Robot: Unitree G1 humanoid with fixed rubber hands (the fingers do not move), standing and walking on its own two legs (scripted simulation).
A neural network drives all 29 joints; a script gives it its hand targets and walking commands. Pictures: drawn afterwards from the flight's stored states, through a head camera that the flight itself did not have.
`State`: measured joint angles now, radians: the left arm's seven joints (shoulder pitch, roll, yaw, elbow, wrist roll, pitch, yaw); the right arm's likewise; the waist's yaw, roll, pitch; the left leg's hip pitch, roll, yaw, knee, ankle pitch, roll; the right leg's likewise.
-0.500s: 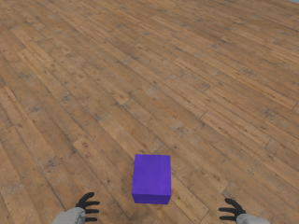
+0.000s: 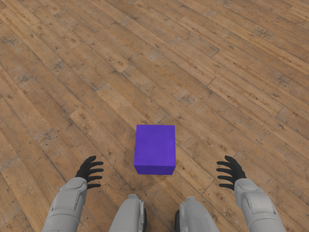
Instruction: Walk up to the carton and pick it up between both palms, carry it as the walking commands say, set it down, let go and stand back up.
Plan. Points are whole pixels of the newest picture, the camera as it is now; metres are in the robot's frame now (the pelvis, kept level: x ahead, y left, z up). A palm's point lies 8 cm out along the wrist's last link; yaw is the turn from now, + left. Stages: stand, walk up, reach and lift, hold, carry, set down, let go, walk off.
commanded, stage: reach and lift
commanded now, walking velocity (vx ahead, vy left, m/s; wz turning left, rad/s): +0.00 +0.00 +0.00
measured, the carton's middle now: (155, 151) +0.48 +0.03 -0.58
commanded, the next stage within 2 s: none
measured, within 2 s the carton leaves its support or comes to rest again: neither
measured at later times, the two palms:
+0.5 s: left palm (94, 133) +0.41 +0.23 -0.13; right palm (218, 135) +0.40 -0.18 -0.13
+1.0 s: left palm (103, 111) +0.50 +0.22 -0.16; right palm (213, 116) +0.49 -0.18 -0.16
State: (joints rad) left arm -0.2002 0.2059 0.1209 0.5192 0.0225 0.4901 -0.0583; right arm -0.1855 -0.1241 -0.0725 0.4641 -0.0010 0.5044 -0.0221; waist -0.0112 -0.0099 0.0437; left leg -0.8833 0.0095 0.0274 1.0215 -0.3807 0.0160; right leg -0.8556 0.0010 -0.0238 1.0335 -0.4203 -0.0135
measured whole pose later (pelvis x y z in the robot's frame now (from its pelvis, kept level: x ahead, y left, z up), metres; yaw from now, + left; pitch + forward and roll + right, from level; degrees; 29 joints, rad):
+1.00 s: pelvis +0.00 +0.01 -0.05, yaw -1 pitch +47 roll -1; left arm -1.10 0.30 0.36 0.95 0.05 0.10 -0.05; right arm -1.02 -0.18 -0.32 0.81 -0.01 0.12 -0.06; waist -0.01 0.00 -0.10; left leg -1.60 -0.01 0.01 1.07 -0.30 0.02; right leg -1.57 0.02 0.01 1.08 -0.34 0.01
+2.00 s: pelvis -0.05 +0.01 -0.30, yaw -2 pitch +42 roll -2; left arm -1.39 0.41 0.15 1.11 -0.16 0.07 0.06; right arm -1.34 -0.31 -0.15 1.02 0.18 0.09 -0.13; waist 0.01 -0.01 0.24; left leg -2.27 -0.02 -0.01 2.08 -0.54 0.02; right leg -2.22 0.05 -0.01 2.09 -0.59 0.03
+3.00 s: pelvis -0.06 +0.01 -0.32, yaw -2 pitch +38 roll -2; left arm -1.50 0.36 0.04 1.18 -0.21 0.03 0.12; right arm -1.45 -0.22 -0.09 1.09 0.18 0.04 -0.18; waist 0.01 -0.02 0.35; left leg -2.27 -0.03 -0.01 2.15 -0.54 0.01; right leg -2.23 0.06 -0.01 2.16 -0.60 0.03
